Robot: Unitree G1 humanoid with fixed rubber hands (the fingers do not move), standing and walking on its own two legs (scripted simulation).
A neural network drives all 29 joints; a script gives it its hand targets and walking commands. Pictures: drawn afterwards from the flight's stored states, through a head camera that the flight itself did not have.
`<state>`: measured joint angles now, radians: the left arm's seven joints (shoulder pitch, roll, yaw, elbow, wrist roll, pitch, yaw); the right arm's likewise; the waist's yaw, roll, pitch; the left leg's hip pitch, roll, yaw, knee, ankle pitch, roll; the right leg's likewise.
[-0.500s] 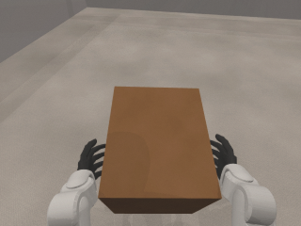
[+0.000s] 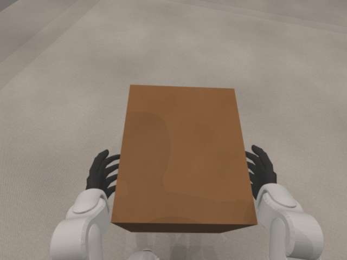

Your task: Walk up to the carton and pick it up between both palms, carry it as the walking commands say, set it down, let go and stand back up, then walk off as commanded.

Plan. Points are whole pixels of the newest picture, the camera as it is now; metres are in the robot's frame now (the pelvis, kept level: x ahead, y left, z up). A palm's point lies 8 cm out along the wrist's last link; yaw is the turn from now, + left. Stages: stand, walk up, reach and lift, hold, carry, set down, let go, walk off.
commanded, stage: carry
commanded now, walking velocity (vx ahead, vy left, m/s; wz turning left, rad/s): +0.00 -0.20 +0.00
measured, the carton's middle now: (179, 165) +0.33 +0.00 +0.00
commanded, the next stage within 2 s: none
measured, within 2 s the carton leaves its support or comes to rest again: neither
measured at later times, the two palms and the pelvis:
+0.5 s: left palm (209, 124) +0.39 -0.06 +0.08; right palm out of the picture +0.37 -0.37 +0.06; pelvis +0.14 -0.19 -0.01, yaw -4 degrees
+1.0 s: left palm (285, 148) +0.35 -0.24 +0.04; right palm out of the picture +0.36 -0.55 +0.02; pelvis +0.13 -0.38 -0.08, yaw -2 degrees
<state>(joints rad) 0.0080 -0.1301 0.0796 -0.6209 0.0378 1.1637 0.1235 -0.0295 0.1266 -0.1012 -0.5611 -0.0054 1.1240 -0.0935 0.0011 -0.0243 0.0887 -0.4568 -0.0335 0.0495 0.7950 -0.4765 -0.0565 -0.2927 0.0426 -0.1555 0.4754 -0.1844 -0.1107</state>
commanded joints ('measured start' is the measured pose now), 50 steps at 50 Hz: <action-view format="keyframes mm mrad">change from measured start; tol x64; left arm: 1 -398 -871 -776 -206 -379 -46 -147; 50 -420 -634 -543 40 -346 47 -163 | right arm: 1 -272 875 680 -145 280 -6 127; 50 -354 715 659 95 192 127 66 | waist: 1 -20 -32 -574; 37 -10 -349 -385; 40 -65 705 -615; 50 10 -593 -102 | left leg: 1 359 40 117 -454 542 52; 4 815 577 -427 -314 1696 309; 14 428 321 -19 -226 1229 87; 18 -163 90 65 331 -200 2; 34 -198 34 89 424 92 20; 39 372 162 322 -488 233 206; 50 -173 45 0 684 -303 -2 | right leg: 1 274 -169 75 151 1078 -7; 6 -290 -101 283 605 -373 74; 13 -102 34 -49 -3 -160 123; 18 515 -389 310 26 1280 -56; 27 330 -298 196 -49 808 -54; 38 8 -43 -150 161 1715 744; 39 47 37 -49 1036 1358 745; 40 -218 6 388 1776 -645 502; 50 -308 -317 573 -237 -155 21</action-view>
